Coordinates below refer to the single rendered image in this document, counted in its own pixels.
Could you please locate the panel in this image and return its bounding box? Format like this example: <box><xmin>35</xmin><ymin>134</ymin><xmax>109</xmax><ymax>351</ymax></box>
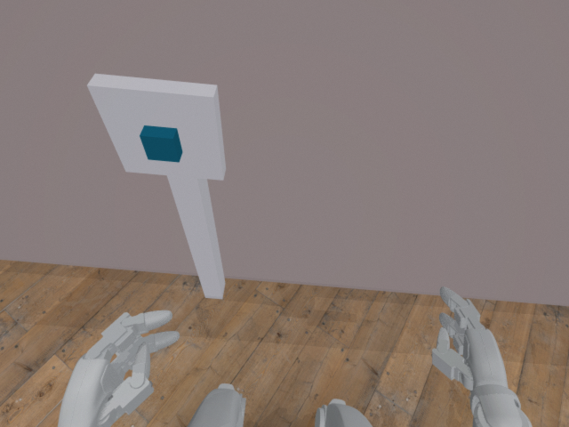
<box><xmin>87</xmin><ymin>74</ymin><xmax>226</xmax><ymax>299</ymax></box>

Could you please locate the robot right forearm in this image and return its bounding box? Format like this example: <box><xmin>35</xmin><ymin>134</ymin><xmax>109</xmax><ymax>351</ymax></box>
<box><xmin>470</xmin><ymin>384</ymin><xmax>532</xmax><ymax>427</ymax></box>

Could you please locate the robot thigh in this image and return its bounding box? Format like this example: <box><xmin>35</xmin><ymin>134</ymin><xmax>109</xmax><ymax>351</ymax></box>
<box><xmin>188</xmin><ymin>389</ymin><xmax>246</xmax><ymax>427</ymax></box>
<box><xmin>315</xmin><ymin>403</ymin><xmax>372</xmax><ymax>427</ymax></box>

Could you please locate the button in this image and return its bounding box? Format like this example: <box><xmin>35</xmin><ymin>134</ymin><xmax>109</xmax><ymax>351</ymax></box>
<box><xmin>140</xmin><ymin>125</ymin><xmax>182</xmax><ymax>162</ymax></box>

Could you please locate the right robot hand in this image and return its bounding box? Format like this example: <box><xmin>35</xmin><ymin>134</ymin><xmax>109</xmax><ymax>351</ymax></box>
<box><xmin>432</xmin><ymin>286</ymin><xmax>508</xmax><ymax>393</ymax></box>

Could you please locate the left robot hand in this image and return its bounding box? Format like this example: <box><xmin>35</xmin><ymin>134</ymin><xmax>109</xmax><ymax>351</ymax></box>
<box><xmin>58</xmin><ymin>310</ymin><xmax>180</xmax><ymax>427</ymax></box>

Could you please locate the left robot thigh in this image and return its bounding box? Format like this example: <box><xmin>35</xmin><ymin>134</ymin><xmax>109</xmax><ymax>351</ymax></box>
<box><xmin>188</xmin><ymin>389</ymin><xmax>246</xmax><ymax>427</ymax></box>

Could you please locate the right robot thigh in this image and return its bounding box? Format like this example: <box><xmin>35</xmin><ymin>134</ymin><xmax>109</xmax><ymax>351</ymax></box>
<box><xmin>315</xmin><ymin>403</ymin><xmax>372</xmax><ymax>427</ymax></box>

